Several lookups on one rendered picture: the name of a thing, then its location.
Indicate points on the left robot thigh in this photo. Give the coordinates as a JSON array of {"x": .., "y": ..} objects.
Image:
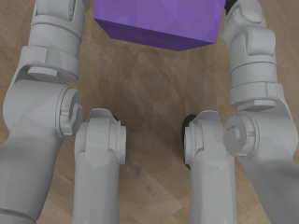
[{"x": 97, "y": 170}]

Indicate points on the right robot hand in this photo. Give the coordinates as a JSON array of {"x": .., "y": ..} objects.
[{"x": 228, "y": 5}]

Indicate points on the left robot forearm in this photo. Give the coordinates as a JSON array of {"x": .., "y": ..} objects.
[{"x": 54, "y": 41}]

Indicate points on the left robot upper arm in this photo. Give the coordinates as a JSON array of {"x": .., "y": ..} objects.
[{"x": 39, "y": 116}]

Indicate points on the carton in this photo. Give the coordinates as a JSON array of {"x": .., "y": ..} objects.
[{"x": 167, "y": 24}]

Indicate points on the right robot upper arm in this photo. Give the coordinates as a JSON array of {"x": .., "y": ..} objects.
[{"x": 264, "y": 144}]

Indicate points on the right robot forearm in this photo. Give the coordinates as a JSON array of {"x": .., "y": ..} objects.
[{"x": 253, "y": 64}]

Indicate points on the robot left shin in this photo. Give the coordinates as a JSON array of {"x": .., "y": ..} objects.
[{"x": 81, "y": 135}]

